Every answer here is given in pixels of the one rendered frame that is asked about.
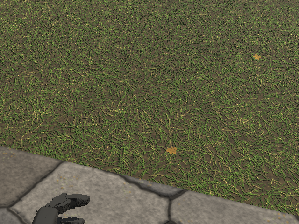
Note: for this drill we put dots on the robot left hand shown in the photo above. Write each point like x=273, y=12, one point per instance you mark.
x=49, y=213

